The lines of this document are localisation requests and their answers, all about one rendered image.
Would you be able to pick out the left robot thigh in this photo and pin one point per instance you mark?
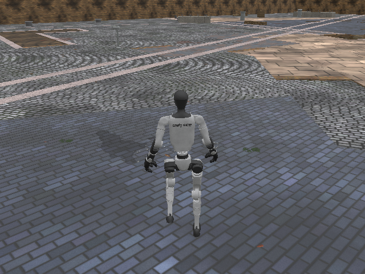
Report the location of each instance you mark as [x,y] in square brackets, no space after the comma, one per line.
[169,166]

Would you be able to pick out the left robot upper arm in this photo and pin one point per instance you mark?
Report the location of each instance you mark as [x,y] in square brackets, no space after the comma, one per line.
[160,131]

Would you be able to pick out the left robot forearm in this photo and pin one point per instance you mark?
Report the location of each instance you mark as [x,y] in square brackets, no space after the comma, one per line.
[152,153]

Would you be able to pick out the left robot hand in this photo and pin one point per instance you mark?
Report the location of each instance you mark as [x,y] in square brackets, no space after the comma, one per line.
[147,164]

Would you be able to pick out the right robot forearm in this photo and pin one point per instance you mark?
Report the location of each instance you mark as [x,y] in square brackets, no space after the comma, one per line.
[211,147]

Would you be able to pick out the right robot upper arm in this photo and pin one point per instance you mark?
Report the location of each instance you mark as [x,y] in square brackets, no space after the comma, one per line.
[203,129]

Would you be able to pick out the robot thigh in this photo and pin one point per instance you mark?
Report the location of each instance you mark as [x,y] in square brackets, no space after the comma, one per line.
[196,166]
[169,166]

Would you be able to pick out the right robot thigh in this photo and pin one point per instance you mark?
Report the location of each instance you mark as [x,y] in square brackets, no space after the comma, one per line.
[196,166]

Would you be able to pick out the right robot hand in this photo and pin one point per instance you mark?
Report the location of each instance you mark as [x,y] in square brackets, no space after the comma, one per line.
[215,156]

